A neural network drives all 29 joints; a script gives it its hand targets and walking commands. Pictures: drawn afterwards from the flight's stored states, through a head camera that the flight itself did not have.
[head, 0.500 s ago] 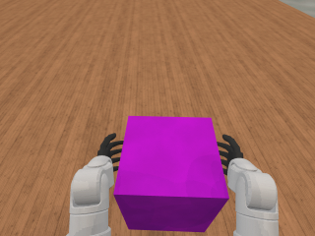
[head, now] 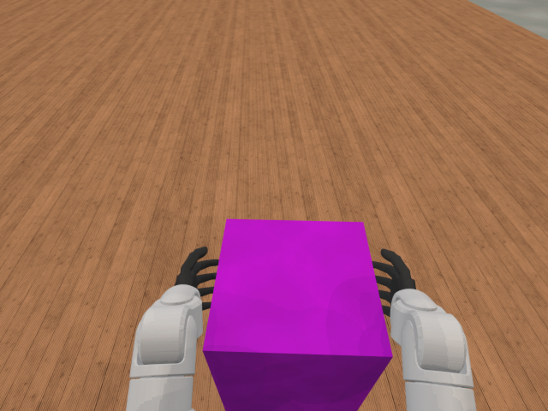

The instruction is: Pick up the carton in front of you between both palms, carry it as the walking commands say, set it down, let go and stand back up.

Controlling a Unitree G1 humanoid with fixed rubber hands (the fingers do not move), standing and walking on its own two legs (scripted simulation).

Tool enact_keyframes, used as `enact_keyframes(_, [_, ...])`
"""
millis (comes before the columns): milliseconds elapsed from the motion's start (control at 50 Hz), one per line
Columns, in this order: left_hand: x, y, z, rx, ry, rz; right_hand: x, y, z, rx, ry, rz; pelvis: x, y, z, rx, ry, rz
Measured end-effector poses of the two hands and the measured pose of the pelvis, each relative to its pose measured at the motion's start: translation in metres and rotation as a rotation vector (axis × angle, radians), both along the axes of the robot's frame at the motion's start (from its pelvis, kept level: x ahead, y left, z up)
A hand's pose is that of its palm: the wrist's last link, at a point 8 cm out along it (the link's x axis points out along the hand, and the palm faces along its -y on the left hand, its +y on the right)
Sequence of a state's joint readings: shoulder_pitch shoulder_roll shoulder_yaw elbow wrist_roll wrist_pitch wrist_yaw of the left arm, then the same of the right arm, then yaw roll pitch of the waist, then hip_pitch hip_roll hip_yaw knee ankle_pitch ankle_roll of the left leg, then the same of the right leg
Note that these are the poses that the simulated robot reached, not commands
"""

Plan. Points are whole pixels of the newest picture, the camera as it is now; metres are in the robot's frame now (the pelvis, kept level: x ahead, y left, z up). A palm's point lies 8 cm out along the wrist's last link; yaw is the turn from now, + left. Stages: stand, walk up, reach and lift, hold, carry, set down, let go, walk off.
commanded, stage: carry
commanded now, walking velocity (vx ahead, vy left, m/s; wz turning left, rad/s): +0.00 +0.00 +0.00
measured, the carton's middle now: (291, 320) +0.27 +0.00 -0.02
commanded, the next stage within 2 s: hold in 0.86 s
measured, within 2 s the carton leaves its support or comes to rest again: neither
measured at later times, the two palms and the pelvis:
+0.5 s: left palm (197, 294) +0.28 +0.15 +0.03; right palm (396, 298) +0.28 -0.15 +0.04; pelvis -0.01 +0.00 +0.00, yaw +0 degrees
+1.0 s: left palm (207, 298) +0.27 +0.13 +0.04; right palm (411, 308) +0.26 -0.17 +0.04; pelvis -0.01 -0.01 +0.01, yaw -4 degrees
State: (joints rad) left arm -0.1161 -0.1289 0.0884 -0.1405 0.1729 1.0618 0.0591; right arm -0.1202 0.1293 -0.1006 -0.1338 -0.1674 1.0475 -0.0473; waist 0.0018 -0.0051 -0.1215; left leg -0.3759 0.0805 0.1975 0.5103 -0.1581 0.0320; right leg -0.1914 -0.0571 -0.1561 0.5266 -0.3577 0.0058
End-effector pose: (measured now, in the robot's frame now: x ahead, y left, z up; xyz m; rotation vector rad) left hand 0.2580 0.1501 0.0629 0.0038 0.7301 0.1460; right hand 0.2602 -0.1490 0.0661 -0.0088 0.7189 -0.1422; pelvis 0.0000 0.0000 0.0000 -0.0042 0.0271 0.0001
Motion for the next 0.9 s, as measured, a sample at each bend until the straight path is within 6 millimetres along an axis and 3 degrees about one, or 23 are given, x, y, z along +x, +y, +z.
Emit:
enact_keyframes(340, [0.014, -0.002, -0.031, 0.041, -0.030, -0.034, 0.013, -0.002, -0.031, -0.046, -0.030, 0.035, -0.012, -0.002, -0.001, -0.003, 0.001, 0.000])
enact_keyframes(480, [0.021, -0.004, -0.029, 0.036, -0.074, -0.028, 0.021, -0.004, -0.029, -0.040, -0.074, 0.027, -0.012, -0.004, -0.001, -0.002, 0.005, -0.001])
enact_keyframes(900, [0.017, -0.012, -0.026, 0.033, -0.062, -0.024, 0.016, -0.012, -0.027, -0.040, -0.060, 0.030, -0.009, -0.011, 0.001, 0.011, -0.041, -0.008])
